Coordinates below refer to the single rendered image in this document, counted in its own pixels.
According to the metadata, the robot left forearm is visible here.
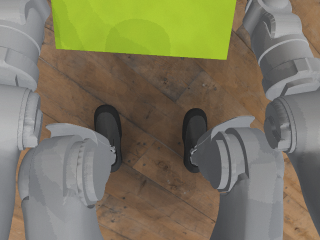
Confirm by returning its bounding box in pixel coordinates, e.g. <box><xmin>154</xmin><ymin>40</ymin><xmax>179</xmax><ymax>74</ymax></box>
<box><xmin>0</xmin><ymin>0</ymin><xmax>51</xmax><ymax>92</ymax></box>

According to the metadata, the robot right forearm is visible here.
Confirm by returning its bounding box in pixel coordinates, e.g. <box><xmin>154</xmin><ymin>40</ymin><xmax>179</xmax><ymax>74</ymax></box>
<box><xmin>242</xmin><ymin>0</ymin><xmax>320</xmax><ymax>101</ymax></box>

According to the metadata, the robot left upper arm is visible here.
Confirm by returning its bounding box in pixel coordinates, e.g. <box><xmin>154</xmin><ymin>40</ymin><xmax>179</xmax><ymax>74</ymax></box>
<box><xmin>0</xmin><ymin>84</ymin><xmax>43</xmax><ymax>240</ymax></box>

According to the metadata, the robot right upper arm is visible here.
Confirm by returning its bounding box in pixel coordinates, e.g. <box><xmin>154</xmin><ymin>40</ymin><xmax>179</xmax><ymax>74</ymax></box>
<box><xmin>263</xmin><ymin>90</ymin><xmax>320</xmax><ymax>237</ymax></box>

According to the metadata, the carton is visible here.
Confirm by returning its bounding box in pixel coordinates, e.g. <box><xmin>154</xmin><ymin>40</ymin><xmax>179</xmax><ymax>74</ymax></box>
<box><xmin>51</xmin><ymin>0</ymin><xmax>237</xmax><ymax>60</ymax></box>

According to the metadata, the robot left foot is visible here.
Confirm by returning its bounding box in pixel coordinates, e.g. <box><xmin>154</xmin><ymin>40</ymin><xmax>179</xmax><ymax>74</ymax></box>
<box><xmin>94</xmin><ymin>104</ymin><xmax>123</xmax><ymax>173</ymax></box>

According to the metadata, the robot left shin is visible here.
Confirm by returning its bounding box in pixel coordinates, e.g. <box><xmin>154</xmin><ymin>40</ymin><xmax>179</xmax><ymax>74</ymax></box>
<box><xmin>17</xmin><ymin>123</ymin><xmax>116</xmax><ymax>201</ymax></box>

